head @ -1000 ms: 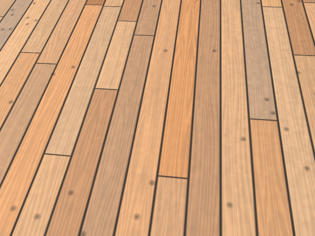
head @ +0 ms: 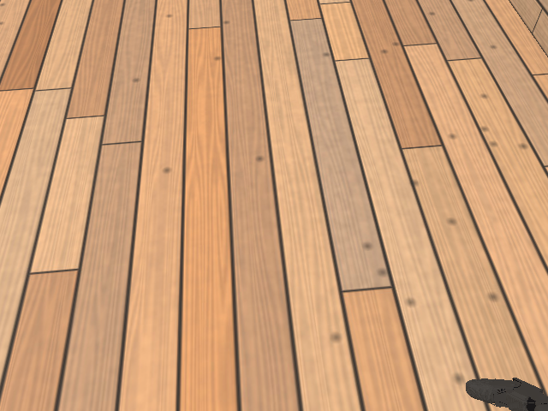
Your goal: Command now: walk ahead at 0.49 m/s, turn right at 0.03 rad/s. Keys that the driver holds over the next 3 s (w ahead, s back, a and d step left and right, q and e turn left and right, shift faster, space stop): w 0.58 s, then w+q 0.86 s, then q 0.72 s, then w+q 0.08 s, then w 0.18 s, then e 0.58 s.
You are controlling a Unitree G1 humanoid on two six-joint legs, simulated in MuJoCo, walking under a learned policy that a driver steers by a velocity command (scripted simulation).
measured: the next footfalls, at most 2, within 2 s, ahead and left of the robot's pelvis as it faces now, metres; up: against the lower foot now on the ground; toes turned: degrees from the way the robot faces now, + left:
left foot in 0.08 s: +0.24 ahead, +0.12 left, +0.00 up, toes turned +2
right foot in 0.60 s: +0.53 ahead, -0.13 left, +0.00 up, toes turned -2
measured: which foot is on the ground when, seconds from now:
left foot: up 0.00-0.06, down 0.08-0.62, up 0.64-1.00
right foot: down 0.00-0.10, up 0.12-0.58, down 0.60-1.00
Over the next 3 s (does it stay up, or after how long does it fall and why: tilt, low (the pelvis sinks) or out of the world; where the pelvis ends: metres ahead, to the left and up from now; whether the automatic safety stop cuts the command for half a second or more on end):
stays up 1.05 0.27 0.00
